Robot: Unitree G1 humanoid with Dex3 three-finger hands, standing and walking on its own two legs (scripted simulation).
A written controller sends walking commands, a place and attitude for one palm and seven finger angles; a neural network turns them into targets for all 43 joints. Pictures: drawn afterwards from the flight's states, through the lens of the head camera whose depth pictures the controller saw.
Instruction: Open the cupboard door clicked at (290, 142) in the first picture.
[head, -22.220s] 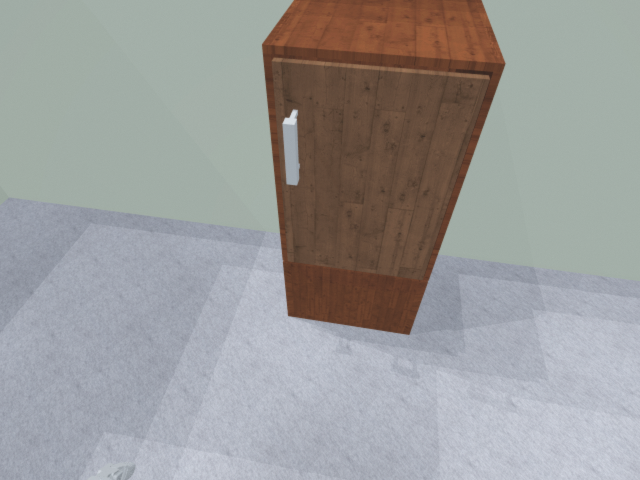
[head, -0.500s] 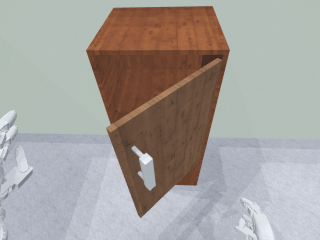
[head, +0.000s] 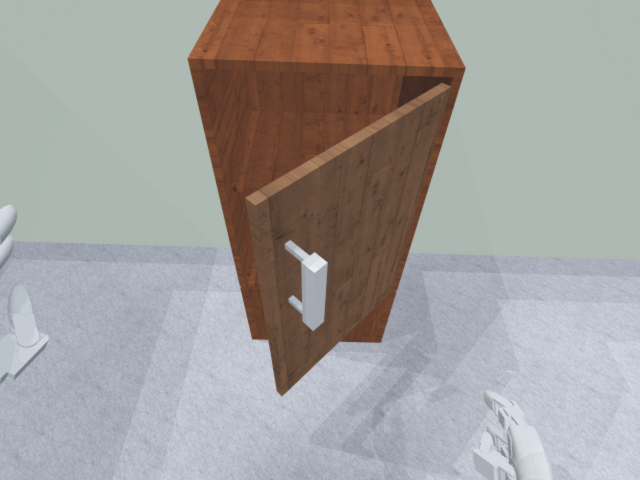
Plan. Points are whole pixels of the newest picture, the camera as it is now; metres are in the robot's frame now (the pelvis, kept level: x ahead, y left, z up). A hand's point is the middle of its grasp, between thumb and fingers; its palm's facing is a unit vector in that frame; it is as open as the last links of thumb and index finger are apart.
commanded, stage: step back with the hand held close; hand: left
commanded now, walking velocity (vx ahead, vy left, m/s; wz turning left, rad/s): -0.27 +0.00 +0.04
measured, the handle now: (303, 286) +0.37 +0.05 +0.01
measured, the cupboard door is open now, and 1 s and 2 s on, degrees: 46 46 46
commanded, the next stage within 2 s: stop stepping back and stand still in 0.48 s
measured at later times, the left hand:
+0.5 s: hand out of the picture +0.09 +0.30 +0.18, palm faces +0.48 -0.76 -0.44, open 7.4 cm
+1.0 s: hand out of the picture +0.00 +0.24 +0.18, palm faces +0.47 -0.77 -0.43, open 7.4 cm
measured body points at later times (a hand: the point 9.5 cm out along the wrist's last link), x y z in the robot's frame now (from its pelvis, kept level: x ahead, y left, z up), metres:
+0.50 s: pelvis -0.11 +0.02 +0.00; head -0.07 +0.06 +0.45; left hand +0.06 +0.33 +0.20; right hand +0.08 -0.20 -0.07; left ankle -0.02 +0.11 -0.73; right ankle -0.11 -0.13 -0.65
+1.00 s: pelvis -0.20 -0.02 +0.00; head -0.23 -0.03 +0.45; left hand -0.03 +0.28 +0.20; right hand -0.10 -0.30 -0.09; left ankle -0.19 +0.09 -0.72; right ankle -0.30 -0.11 -0.73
